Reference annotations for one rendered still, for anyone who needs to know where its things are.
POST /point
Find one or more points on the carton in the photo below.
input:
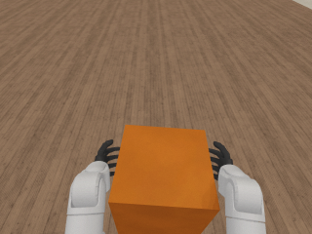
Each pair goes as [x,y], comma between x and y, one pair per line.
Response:
[163,182]

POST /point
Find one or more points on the robot left forearm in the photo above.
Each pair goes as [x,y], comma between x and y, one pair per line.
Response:
[86,202]

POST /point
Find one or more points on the robot right forearm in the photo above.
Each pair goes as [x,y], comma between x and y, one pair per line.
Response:
[243,201]

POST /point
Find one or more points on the robot right hand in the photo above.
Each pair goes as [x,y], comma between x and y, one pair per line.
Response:
[223,157]

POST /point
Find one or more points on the robot left hand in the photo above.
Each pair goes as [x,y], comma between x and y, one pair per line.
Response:
[104,151]

